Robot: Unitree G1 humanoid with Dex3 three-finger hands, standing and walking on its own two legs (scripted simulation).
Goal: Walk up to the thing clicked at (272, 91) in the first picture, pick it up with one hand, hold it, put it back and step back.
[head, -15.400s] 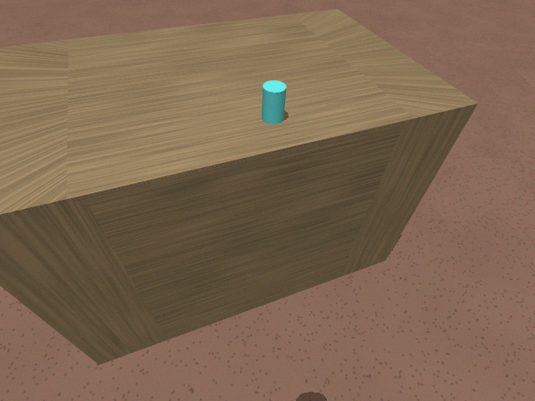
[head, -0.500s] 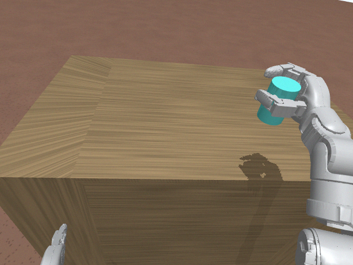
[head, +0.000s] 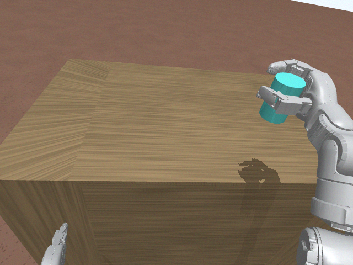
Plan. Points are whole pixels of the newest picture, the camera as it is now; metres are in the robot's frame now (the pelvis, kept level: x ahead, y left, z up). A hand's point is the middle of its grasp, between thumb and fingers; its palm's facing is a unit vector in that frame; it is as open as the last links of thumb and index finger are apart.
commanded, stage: hold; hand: right
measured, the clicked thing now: (280, 98) +0.35 -0.18 +0.29
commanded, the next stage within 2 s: none
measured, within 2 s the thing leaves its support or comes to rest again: neither
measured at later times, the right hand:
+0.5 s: hand (281, 87) +0.34 -0.17 +0.31, palm faces +0.07 +1.00 -0.03, open 7.2 cm
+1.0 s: hand (285, 87) +0.33 -0.17 +0.32, palm faces +0.07 +1.00 -0.03, open 7.3 cm
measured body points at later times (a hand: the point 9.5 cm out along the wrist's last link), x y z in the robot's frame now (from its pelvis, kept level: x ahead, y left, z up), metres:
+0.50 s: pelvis +0.00 +0.00 +0.00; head -0.05 +0.04 +0.44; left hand +0.18 +0.25 -0.08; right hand +0.33 -0.22 +0.32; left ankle +0.00 +0.11 -0.74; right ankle +0.04 -0.12 -0.74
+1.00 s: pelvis +0.00 +0.00 +0.00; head -0.06 +0.04 +0.44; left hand +0.18 +0.25 -0.08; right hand +0.32 -0.22 +0.32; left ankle +0.00 +0.11 -0.74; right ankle +0.04 -0.12 -0.74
